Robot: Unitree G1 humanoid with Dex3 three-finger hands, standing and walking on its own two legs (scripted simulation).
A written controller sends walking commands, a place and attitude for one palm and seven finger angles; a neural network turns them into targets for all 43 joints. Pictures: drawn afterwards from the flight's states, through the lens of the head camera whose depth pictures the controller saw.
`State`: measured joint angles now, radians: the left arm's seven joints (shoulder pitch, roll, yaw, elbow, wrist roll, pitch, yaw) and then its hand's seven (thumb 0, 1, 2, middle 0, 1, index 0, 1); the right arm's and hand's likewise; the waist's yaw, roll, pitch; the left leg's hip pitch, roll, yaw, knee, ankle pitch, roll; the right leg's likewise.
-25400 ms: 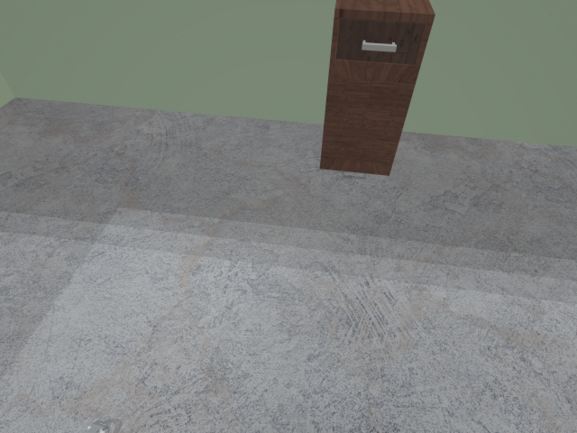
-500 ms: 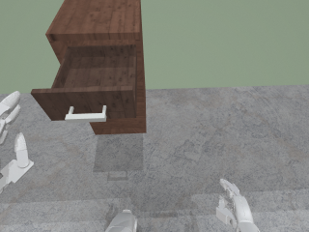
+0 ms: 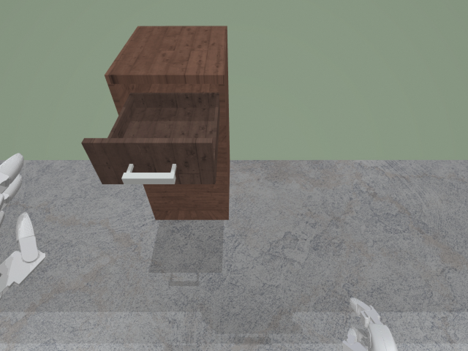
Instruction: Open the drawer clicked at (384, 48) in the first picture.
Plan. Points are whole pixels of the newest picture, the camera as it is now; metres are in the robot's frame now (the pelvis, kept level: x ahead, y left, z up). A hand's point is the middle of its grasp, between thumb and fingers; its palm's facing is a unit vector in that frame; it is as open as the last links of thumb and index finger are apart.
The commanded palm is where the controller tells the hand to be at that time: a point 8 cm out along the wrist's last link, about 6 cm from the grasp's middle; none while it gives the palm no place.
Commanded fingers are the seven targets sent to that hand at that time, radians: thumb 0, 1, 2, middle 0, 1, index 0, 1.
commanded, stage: stop stepping back and stand still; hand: left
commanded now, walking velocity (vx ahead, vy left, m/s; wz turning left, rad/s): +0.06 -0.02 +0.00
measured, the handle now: (150, 172) +0.56 +0.26 -0.07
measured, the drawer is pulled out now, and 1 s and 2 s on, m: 0.30 0.30 0.30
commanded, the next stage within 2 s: let the arm hang, fingers relaxed in 0.08 s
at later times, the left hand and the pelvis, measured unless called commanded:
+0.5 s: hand out of the picture +0.05 +0.18 -0.17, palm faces +0.06 -0.98 -0.17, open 7.0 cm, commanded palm none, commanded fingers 0.00 0.90 0.90 -0.20 -0.30 -0.20 -0.30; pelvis -0.01 +0.00 +0.00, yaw +2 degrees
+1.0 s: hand out of the picture -0.02 +0.18 -0.16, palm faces +0.03 -0.98 -0.21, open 7.4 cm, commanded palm none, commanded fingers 0.00 0.90 0.90 -0.20 -0.30 -0.20 -0.30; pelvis -0.02 +0.00 +0.01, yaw +0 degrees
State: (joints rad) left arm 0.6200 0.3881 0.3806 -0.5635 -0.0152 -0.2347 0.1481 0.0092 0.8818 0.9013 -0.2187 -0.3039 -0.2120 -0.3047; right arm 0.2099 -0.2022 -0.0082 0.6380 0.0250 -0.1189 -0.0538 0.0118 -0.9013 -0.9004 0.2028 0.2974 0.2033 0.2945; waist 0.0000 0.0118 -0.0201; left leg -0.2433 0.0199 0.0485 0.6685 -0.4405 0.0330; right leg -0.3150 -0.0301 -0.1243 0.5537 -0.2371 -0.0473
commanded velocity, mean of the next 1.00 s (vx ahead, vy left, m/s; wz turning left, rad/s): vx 0.00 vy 0.00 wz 0.00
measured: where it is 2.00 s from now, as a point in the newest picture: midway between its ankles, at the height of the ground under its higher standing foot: outside the picture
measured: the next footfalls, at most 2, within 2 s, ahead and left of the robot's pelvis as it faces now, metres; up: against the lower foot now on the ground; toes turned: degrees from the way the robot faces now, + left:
none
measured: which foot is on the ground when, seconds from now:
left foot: down 0.00-1.00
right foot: down 0.00-1.00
